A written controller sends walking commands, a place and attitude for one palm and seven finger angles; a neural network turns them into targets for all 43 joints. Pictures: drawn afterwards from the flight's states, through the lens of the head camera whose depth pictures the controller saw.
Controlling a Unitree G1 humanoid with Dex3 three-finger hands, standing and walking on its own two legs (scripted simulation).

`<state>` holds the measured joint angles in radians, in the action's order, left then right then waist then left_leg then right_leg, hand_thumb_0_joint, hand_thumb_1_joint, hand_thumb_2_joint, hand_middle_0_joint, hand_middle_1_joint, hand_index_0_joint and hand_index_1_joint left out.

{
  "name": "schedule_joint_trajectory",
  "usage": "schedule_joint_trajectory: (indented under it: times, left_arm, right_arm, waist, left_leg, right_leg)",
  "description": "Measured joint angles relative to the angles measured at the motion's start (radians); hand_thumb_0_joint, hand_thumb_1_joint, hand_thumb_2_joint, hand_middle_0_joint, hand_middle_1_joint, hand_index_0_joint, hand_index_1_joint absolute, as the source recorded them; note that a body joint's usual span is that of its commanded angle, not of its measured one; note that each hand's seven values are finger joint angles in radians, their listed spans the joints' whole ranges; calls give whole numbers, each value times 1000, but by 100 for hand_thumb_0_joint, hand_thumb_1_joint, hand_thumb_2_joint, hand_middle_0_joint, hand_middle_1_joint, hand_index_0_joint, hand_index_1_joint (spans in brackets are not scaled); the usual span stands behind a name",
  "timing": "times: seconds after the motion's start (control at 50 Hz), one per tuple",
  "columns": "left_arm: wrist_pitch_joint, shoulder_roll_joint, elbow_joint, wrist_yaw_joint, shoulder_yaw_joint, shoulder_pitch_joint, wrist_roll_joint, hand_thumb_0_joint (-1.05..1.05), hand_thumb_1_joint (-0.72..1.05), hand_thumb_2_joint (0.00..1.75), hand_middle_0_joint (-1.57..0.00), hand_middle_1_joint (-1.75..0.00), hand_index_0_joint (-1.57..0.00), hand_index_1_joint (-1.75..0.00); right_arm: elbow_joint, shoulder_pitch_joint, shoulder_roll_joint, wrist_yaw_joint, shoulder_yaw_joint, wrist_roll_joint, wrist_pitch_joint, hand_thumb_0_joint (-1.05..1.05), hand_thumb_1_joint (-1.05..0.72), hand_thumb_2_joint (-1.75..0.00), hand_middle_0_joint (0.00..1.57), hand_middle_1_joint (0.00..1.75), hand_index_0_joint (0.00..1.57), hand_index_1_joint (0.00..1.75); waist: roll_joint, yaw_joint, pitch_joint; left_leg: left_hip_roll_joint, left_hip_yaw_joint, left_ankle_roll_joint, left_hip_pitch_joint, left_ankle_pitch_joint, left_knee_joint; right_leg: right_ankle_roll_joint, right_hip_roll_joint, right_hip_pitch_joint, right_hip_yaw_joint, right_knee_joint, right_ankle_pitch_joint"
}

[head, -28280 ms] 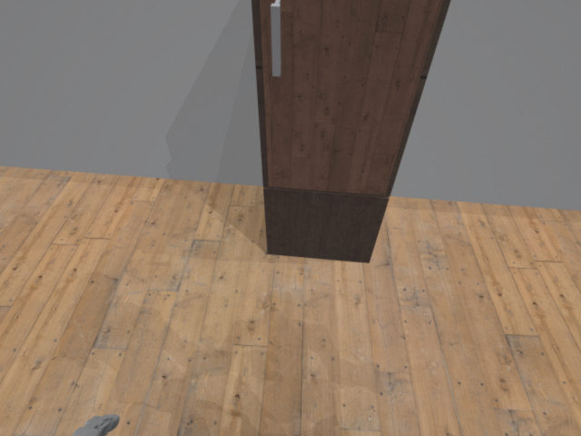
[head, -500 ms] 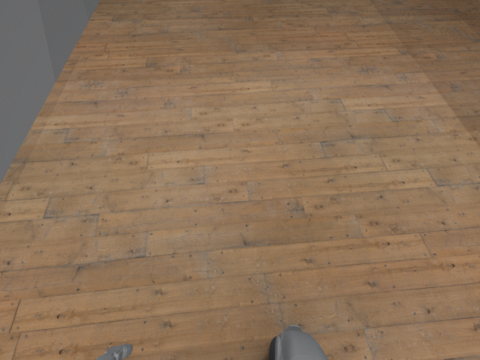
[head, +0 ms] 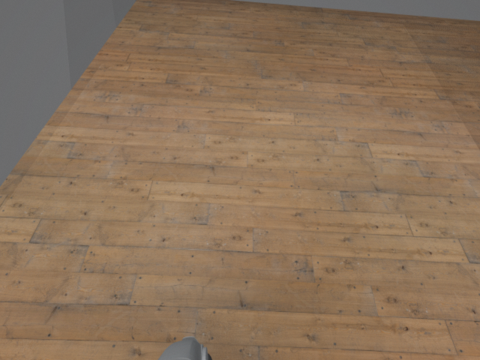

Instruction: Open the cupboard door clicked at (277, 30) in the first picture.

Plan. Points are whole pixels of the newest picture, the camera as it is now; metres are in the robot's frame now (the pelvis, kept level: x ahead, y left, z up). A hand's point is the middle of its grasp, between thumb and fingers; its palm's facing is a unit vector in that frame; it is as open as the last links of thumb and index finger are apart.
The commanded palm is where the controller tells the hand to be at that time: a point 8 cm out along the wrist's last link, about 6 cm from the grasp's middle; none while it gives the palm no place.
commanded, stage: turn to face it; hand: left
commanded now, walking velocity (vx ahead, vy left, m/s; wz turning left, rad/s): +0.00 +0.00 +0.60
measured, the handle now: out of the picture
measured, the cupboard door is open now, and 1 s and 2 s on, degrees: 44 44 44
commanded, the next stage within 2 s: none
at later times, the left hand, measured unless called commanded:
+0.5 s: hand (142, 347) +0.16 +0.18 -0.15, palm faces +0.26 -0.92 -0.29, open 7.4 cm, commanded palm none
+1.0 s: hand out of the picture +0.06 +0.17 -0.18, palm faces +0.61 -0.75 -0.26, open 7.4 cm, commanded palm none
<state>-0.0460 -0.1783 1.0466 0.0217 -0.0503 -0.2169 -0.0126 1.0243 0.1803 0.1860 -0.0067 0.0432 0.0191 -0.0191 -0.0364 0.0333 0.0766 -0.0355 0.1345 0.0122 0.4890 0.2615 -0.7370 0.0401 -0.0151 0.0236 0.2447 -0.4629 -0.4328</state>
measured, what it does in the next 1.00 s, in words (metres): walks ahead, turning left: left foot, then right foot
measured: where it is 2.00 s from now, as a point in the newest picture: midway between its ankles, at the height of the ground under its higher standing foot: (241, 347)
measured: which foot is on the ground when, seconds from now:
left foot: up 0.00-0.02, down 0.04-0.46, up 0.48-0.86, down 0.88-1.00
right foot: down 0.00-0.04, up 0.06-0.44, down 0.46-0.88, up 0.90-1.00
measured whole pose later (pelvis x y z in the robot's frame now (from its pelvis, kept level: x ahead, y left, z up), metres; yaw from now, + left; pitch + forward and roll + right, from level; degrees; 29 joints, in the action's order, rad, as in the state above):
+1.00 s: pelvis +0.15 -0.03 +0.00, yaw +36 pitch +1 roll +0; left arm 0.06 -0.26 0.94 0.02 -0.08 -0.22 -0.01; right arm 0.89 0.09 0.23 -0.01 0.06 0.02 -0.03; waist -0.05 -0.02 0.12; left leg 0.02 0.05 -0.04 0.30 0.33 -0.60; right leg -0.08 -0.11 0.45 0.06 -1.16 -0.52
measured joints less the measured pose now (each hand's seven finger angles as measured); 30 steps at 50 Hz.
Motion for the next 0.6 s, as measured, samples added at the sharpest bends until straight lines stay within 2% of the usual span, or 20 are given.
schedule_joint_trajectory:
  times: [0.02, 0.04, 0.06, 0.08, 0.12, 0.18, 0.24, 0.32, 0.4, 0.46, 0.48, 0.52, 0.56, 0.6]
  left_arm:
    - [6, -1, 0, -1, -1, -10, 1, -1, 93, 90, -20, -29, -20, -30]
    - [13, 3, -2, -3, 0, -23, 4, 0, 93, 90, -20, -29, -20, -30]
    - [25, 3, -4, -5, 0, -26, 11, 0, 92, 90, -20, -29, -20, -30]
    - [39, -2, -8, -5, -1, -18, 14, 0, 92, 90, -20, -29, -20, -30]
    - [62, -12, -27, -3, -7, 1, 10, 0, 92, 90, -20, -29, -20, -30]
    - [71, -16, -60, -8, -17, 45, -1, 1, 91, 90, -20, -29, -20, -30]
    - [70, -21, -100, -11, -22, 82, -4, 1, 91, 90, -20, -29, -20, -30]
    - [75, -30, -131, -9, -23, 107, -5, 1, 91, 90, -20, -29, -19, -30]
    - [76, -35, -150, -8, -19, 119, -3, 1, 91, 90, -20, -29, -19, -30]
    - [60, -37, -168, -8, -13, 110, -1, 0, 90, 90, -20, -29, -19, -30]
    - [50, -35, -171, -6, -12, 103, -5, 0, 90, 90, -20, -29, -20, -30]
    - [43, -21, -167, -1, -2, 91, -10, 0, 90, 90, -20, -29, -20, -30]
    - [43, -8, -161, 5, 3, 71, -10, 0, 90, 90, -20, -29, -20, -30]
    - [44, -2, -154, 7, 7, 49, -7, 0, 90, 90, -20, -29, -20, -30]
  right_arm:
    - [-10, -2, 5, -3, 0, 4, 2, 1, -93, -90, 19, 30, 19, 30]
    - [-25, 2, 18, -6, 0, 9, 7, 1, -93, -90, 19, 30, 19, 30]
    - [-37, 2, 24, -5, 4, 14, 13, 1, -92, -90, 19, 30, 19, 30]
    - [-42, -3, 24, 0, 5, 13, 15, 1, -92, -90, 19, 30, 19, 30]
    - [-52, -5, 23, 5, 6, 12, 13, 1, -92, -90, 19, 30, 19, 30]
    - [-61, 2, 25, 17, 6, 11, 11, 1, -91, -90, 20, 30, 19, 30]
    - [-65, 3, 23, 17, 4, 11, 11, 1, -91, -90, 20, 30, 19, 30]
    - [-74, 2, 16, 8, 8, 11, 3, 1, -90, -90, 20, 30, 20, 30]
    - [-87, 4, 16, 2, 20, 12, -10, 1, -90, -90, 20, 30, 20, 30]
    - [-93, 7, 25, 0, 31, 5, -23, 1, -90, -90, 20, 30, 20, 30]
    - [-93, 7, 31, -1, 37, 0, -27, 1, -90, -90, 20, 30, 20, 30]
    - [-86, -6, 50, -2, 50, -1, -38, 1, -90, -90, 20, 30, 20, 30]
    - [-82, -16, 65, -6, 58, 2, -47, 1, -90, -90, 20, 30, 20, 30]
    - [-80, -29, 74, -11, 59, 2, -54, 1, -91, -90, 20, 30, 19, 30]
  waist:
    - [-6, 1, 3]
    - [6, 1, 1]
    - [10, 7, -3]
    - [3, 8, 1]
    - [-5, -2, 8]
    - [8, -18, 10]
    - [27, -27, 17]
    - [49, -21, 12]
    - [67, -8, 6]
    - [72, -8, -4]
    - [73, -13, -9]
    - [84, -13, -2]
    - [78, -10, 1]
    - [63, -7, 4]
  left_leg:
    - [14, 5, -10, -31, -33, 49]
    - [17, -5, -38, -62, -116, 99]
    - [25, -15, -75, -53, -92, 81]
    - [38, -19, -96, -42, -48, 49]
    - [55, -28, -106, -47, 3, 44]
    - [71, -57, -87, -67, -21, 112]
    - [78, -95, -87, -89, -54, 181]
    - [73, -151, -68, -103, -66, 219]
    - [71, -211, -38, -101, -51, 205]
    - [82, -250, -9, -83, -20, 156]
    - [84, -252, -5, -66, 15, 113]
    - [88, -235, 8, -12, 181, -88]
    - [87, -194, 22, 38, 221, -298]
    - [67, -159, 37, 60, 197, -413]
  right_leg:
    - [-9, -14, 7, 10, -58, -32]
    - [-21, -21, 35, 21, -152, -58]
    - [-42, -31, 95, 6, -300, -91]
    - [-56, -32, 164, -46, -456, -128]
    - [-73, -25, 282, -137, -670, -139]
    - [-98, -38, 412, -206, -758, -42]
    - [-116, -52, 478, -250, -689, 10]
    - [-129, -51, 485, -271, -539, 23]
    - [-128, -26, 423, -260, -359, 17]
    - [-119, -5, 322, -238, -147, 109]
    - [-91, -4, 300, -230, -109, 107]
    - [-45, -9, 290, -203, -132, 87]
    - [-28, -30, 260, -178, -115, 81]
    - [-25, -48, 227, -156, -81, 87]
